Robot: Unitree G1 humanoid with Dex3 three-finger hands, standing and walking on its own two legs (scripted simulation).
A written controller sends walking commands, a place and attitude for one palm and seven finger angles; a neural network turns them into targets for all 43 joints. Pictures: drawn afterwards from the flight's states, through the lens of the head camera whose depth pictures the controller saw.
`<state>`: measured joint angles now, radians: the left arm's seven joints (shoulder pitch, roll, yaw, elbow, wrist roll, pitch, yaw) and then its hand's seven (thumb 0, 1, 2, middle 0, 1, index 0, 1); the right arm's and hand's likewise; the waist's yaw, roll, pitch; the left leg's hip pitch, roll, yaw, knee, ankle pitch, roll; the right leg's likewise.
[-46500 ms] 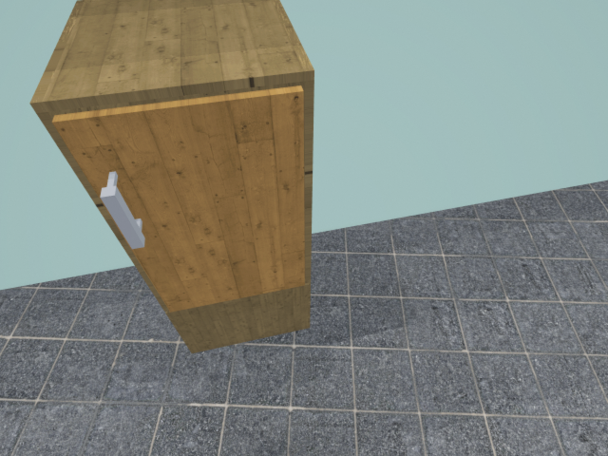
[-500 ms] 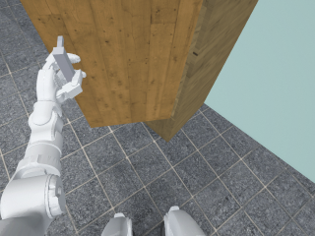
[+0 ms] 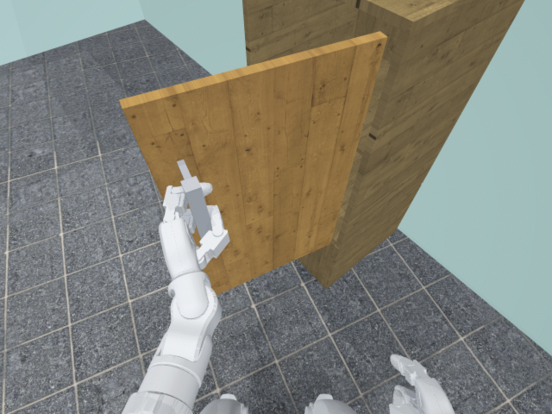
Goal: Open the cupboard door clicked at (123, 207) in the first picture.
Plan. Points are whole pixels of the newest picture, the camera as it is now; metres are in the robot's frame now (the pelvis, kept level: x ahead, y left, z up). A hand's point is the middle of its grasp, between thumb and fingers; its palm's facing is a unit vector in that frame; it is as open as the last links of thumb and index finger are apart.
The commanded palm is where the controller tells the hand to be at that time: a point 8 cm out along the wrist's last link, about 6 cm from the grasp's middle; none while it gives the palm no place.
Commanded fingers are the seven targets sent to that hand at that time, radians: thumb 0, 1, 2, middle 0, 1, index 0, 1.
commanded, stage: pull the door open along its arc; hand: left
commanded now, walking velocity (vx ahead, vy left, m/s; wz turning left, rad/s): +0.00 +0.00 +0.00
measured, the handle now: (195, 203) +0.41 +0.14 +0.06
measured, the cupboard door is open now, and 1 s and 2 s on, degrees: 77 92 96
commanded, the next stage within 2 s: open thumb and fingers to let go in 0.26 s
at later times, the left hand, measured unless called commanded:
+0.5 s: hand (263, 273) +0.30 +0.03 +0.05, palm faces +0.33 -0.94 -0.02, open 6.2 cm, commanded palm +0.26 +0.07 +0.05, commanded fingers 0.00 0.34 0.66 -0.36 -1.29 -0.36 -1.29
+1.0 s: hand (258, 269) +0.31 +0.04 +0.05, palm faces +0.30 -0.95 -0.01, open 13.9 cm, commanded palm +0.26 +0.08 +0.05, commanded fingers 0.00 -0.50 0.30 -0.21 -0.65 -0.21 -0.65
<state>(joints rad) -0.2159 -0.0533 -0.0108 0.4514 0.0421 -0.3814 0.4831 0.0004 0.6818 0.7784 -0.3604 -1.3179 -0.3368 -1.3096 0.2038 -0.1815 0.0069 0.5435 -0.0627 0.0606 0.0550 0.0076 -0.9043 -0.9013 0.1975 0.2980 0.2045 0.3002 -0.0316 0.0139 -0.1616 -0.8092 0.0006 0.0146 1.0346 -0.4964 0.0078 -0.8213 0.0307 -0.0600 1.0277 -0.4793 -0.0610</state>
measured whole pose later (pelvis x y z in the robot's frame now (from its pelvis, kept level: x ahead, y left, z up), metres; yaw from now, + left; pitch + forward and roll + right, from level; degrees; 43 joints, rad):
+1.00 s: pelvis -0.01 -0.02 +0.00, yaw +2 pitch +13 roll +1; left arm -0.03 -0.11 -0.24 0.30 0.09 -0.32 0.57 -0.01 -0.43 0.34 -0.29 -1.05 -0.30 -1.06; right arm 0.21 -0.18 0.00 0.58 -0.07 -0.02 0.03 0.01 -0.90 -0.90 0.20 0.30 0.20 0.30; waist -0.02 0.03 -0.15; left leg -0.78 -0.01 -0.02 1.02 -0.47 -0.02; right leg -0.79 0.02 -0.09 1.03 -0.48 -0.08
